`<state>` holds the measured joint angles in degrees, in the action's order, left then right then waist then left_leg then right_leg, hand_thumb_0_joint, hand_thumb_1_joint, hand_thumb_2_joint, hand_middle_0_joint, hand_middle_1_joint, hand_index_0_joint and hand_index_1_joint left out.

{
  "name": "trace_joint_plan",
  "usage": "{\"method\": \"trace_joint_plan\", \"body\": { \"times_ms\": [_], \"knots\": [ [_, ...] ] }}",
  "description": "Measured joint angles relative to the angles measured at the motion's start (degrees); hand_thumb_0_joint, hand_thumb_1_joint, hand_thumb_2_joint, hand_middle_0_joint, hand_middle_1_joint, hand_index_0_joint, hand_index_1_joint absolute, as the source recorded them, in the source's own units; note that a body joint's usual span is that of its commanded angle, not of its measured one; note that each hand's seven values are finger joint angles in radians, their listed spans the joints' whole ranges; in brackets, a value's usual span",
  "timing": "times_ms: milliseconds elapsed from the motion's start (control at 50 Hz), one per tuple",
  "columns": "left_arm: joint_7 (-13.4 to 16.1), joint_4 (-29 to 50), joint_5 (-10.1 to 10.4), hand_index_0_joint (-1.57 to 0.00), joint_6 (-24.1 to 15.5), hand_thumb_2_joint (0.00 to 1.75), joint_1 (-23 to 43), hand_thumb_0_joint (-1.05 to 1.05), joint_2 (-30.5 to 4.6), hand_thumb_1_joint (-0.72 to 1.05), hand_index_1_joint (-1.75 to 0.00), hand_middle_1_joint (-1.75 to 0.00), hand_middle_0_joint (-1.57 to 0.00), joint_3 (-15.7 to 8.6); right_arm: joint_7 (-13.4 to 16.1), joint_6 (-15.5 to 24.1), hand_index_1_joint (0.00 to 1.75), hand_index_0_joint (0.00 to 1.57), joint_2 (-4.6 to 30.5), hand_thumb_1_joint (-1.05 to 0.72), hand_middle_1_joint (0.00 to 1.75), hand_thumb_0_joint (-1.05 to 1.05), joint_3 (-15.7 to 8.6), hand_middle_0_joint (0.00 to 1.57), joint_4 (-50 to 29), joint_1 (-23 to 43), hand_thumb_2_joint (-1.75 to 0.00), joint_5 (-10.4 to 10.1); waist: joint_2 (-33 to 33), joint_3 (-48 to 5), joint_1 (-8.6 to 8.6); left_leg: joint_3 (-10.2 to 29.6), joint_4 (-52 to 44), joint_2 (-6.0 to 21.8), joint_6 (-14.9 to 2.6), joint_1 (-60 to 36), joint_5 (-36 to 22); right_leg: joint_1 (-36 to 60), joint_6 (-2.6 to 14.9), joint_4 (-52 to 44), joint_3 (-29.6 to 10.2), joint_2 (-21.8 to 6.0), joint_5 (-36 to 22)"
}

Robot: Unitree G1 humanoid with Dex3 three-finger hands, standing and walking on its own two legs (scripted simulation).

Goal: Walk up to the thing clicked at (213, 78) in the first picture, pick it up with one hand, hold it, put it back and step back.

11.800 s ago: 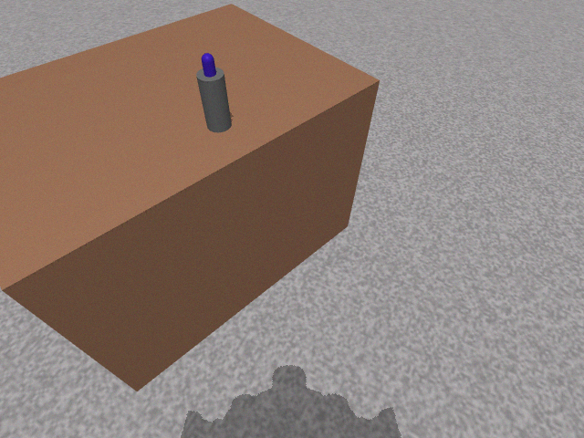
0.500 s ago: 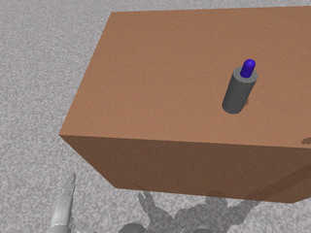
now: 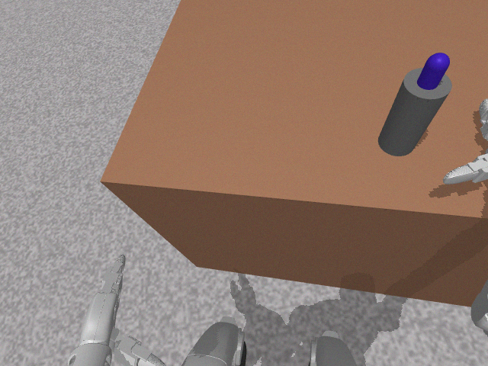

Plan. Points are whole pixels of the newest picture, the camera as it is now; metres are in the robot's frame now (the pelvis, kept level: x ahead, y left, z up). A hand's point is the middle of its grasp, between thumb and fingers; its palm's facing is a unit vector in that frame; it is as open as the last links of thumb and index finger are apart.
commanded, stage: close in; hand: right
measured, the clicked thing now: (415, 106) +0.50 -0.19 +0.08
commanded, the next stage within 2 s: rest palm in 0.48 s
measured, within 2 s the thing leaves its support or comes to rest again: leaves its support in 1.98 s
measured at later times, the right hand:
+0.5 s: hand (427, 130) +0.47 -0.21 +0.06, palm faces +0.14 +0.99 +0.02, open 17.5 cm
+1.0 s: hand (414, 116) +0.49 -0.19 +0.07, palm faces +0.15 +0.99 +0.00, open 16.5 cm
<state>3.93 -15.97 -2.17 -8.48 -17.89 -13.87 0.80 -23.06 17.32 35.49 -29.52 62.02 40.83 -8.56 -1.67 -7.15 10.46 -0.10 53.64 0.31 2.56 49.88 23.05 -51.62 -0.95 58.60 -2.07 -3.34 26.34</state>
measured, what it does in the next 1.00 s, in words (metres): stands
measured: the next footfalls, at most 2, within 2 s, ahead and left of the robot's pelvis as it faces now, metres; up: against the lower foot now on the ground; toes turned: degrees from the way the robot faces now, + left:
none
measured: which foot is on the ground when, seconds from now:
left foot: down 0.00-1.00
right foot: down 0.00-1.00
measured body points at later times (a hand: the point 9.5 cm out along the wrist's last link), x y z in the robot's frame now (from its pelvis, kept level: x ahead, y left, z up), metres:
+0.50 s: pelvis +0.00 +0.01 -0.01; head +0.09 -0.02 +0.43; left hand +0.15 +0.28 -0.02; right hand +0.46 -0.26 +0.06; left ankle +0.02 +0.15 -0.67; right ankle +0.01 -0.12 -0.67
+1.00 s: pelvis +0.00 +0.01 -0.01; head +0.10 -0.01 +0.43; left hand +0.14 +0.28 -0.02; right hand +0.48 -0.24 +0.07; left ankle +0.02 +0.15 -0.67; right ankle +0.01 -0.12 -0.67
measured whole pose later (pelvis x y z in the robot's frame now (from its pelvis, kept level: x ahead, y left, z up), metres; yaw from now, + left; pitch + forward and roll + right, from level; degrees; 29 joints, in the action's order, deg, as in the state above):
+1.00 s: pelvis +0.00 +0.01 -0.01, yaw +0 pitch +19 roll +2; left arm -0.2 -3.2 -2.3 -1.9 -23.1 -13.5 -2.7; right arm -5.8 19.6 25.7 -25.1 59.5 45.5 -2.9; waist -0.1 -7.0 10.6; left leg 0.5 58.2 0.0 2.1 52.5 24.8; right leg -53.1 -1.6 61.5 -1.7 -3.5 27.5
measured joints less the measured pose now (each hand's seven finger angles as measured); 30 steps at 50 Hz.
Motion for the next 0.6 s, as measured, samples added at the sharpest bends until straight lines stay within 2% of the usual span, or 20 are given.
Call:
{"method": "trace_joint_plan", "body": {
  "times_ms": [60,100,160,220,280,340,400,460,600],
  "knots": [
    [-0.6,3.0,-0.1,-0.07,1.2,0.04,-1.2,-0.01,-0.3,-0.53,-0.05,-0.06,-0.07,-1.2,2.9,0.9,0.04,0.06,-2.6,0.52,0.04,-0.01,-0.6,0.06,-3.4,-0.7,-0.04,0.8,0.0,0.3,0.38,0.4,1.4,-0.3,0.03,1.1,0.5,-0.9,-0.03,1.4,0.3,-0.3,0.7],
    [-0.9,3.9,-0.1,-0.07,1.8,0.04,-2.0,-0.01,-0.4,-0.54,-0.05,-0.06,-0.06,-1.9,4.9,1.6,0.04,0.05,-4.0,0.53,0.04,-0.01,0.1,0.05,-3.0,-0.3,-0.04,0.8,0.2,0.2,0.46,0.3,1.9,-0.4,-0.01,1.3,0.8,-1.1,-0.07,1.9,0.2,-0.4,0.9],
    [-1.4,6.1,-0.1,-0.07,3.5,0.04,-2.5,-0.01,-0.4,-0.54,-0.05,-0.06,-0.06,-2.2,8.1,1.0,0.04,0.05,-5.9,0.54,0.05,-0.01,-0.3,0.05,-5.6,-1.0,-0.03,2.6,0.4,-0.2,0.55,0.5,2.2,-0.7,-0.1,1.3,0.9,-0.9,-0.2,2.1,0.4,-0.7,1.2],
    [-1.9,6.9,0.1,-0.06,3.8,0.04,-3.2,-0.01,0.0,-0.54,-0.05,-0.06,-0.06,-2.9,9.9,1.7,0.04,0.05,-6.5,0.55,0.05,-0.01,1.3,0.05,-3.8,0.0,-0.03,2.7,0.9,-0.4,0.3,0.2,2.2,-0.6,-0.23,0.6,1.1,-0.2,-0.29,2.0,0.1,-0.6,1.2],
    [-2.3,8.1,0.0,-0.06,4.7,0.04,-3.3,-0.01,0.2,-0.54,-0.05,-0.06,-0.06,-2.8,11.1,1.4,0.05,0.05,-7.1,0.56,0.05,-0.01,1.4,0.05,-4.1,-0.1,-0.03,3.6,1.2,-0.8,0.13,0.3,2.5,-0.6,-0.32,0.6,1.2,-0.1,-0.36,1.9,0.2,-0.6,1.2],
    [-2.9,8.4,0.2,-0.06,4.4,0.04,-3.7,-0.01,0.4,-0.54,-0.05,-0.06,-0.06,-3.2,11.2,1.7,0.05,0.05,-7.5,0.56,0.05,-0.01,2.6,0.05,-2.4,0.7,-0.03,3.3,1.7,-0.9,-0.37,0.2,3.0,-0.4,-0.38,0.9,1.5,-0.3,-0.4,2.2,0.0,-0.4,1.2],
    [-3.2,9.7,0.2,-0.06,5.1,0.04,-3.9,-0.01,0.3,-0.53,-0.05,-0.06,-0.06,-3.2,11.8,1.2,0.05,0.05,-8.3,0.56,0.05,-0.01,2.3,0.05,-3.9,0.2,-0.03,3.7,1.7,-0.7,-0.64,0.3,3.7,-0.3,-0.43,1.3,1.7,-0.5,-0.47,2.5,0.2,-0.3,1.3],
    [-3.3,10.2,0.5,-0.06,4.9,0.04,-4.6,-0.01,-0.1,-0.53,-0.05,-0.06,-0.06,-3.9,12.1,1.4,0.05,0.05,-9.0,0.55,0.05,-0.01,3.3,0.05,-3.5,0.6,-0.03,3.3,1.6,-0.4,-0.94,0.2,4.1,-0.2,-0.52,1.4,1.9,-0.6,-0.55,2.7,0.0,-0.1,1.3],
    [-3.5,10.3,0.4,-0.06,5.4,0.04,-4.6,-0.01,-0.2,-0.53,-0.05,-0.06,-0.06,-4.2,14.0,1.2,0.05,0.05,-10.5,0.53,0.05,-0.01,4.3,0.05,-4.6,1.4,-0.03,4.2,1.1,-0.2,-0.84,0.1,4.8,-0.1,-0.66,2.2,2.0,-1.3,-0.72,3.1,-0.2,-0.1,1.2]
  ]
}}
